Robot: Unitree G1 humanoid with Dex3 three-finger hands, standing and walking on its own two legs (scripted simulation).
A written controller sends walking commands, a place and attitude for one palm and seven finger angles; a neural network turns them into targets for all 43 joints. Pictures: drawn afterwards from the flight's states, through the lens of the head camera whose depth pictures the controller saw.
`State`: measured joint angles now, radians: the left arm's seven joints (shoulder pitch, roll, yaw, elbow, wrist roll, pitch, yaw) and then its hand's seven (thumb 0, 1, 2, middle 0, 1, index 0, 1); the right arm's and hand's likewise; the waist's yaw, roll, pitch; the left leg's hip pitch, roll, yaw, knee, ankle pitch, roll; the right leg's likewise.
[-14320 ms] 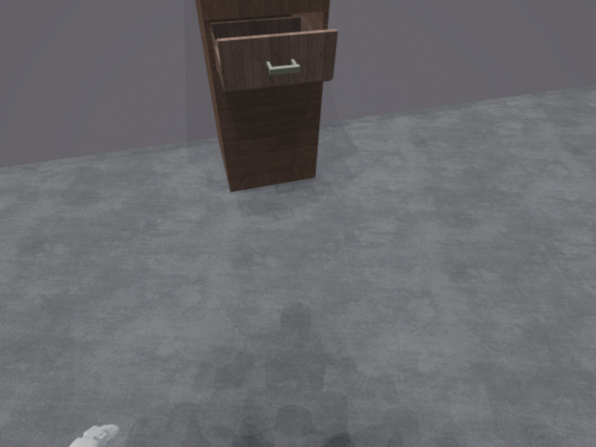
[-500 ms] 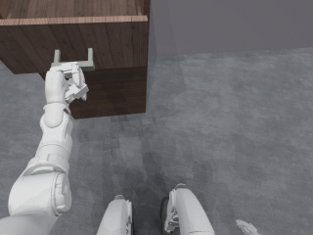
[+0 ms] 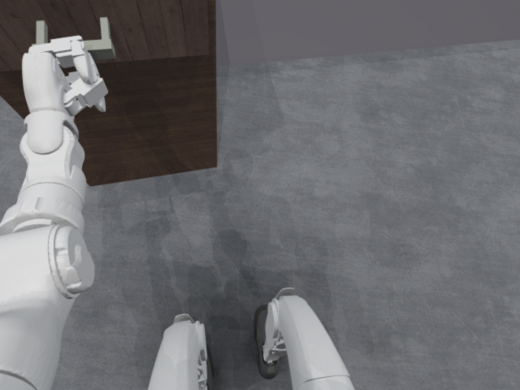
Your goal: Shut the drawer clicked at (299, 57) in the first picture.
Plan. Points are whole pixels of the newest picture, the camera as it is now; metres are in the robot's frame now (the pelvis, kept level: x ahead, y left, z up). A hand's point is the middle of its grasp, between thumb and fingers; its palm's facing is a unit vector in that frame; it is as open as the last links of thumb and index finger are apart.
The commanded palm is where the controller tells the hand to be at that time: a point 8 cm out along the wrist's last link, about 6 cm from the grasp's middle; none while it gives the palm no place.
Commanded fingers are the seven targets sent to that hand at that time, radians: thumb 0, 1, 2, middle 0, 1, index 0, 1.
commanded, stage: push the drawer shut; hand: left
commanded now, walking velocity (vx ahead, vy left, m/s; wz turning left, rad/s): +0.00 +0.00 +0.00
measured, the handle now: (74, 39) +0.62 +0.20 +0.05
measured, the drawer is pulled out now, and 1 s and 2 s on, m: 0.07 0.00 0.00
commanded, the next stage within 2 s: pull the fist back off the drawer in 0.80 s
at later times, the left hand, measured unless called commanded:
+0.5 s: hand (95, 43) +0.62 +0.17 +0.05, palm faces +0.09 -1.00 -0.03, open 2.9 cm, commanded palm +0.62 +0.19 +0.06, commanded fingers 0.00 0.90 0.90 -1.40 -1.60 -1.40 -1.60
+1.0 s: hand (86, 40) +0.62 +0.18 +0.05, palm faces +0.09 -1.00 -0.04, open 3.0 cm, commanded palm +0.64 +0.19 +0.06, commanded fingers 0.00 0.90 0.90 -1.40 -1.60 -1.40 -1.60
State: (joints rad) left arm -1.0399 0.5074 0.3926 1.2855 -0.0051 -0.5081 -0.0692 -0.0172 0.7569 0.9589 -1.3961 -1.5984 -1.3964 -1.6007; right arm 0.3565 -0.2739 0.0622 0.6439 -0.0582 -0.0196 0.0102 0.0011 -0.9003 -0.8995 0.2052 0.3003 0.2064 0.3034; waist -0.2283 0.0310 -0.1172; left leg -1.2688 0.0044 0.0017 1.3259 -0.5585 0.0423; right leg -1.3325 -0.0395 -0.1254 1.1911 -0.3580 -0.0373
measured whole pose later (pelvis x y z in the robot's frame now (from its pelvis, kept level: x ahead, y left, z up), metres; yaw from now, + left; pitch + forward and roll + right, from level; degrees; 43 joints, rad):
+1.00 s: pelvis +0.00 +0.00 -0.01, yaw -2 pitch +34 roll -6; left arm -1.36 0.78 0.39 1.41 0.09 -0.35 -0.10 -0.01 0.61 0.97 -1.40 -1.60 -1.40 -1.60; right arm 0.38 -0.26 0.12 0.62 -0.08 0.02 0.02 0.00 -0.90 -0.90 0.21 0.30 0.21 0.30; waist -0.35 0.03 -0.09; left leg -1.42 0.03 -0.05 1.39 -0.56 0.04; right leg -1.45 -0.02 -0.18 1.19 -0.34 -0.05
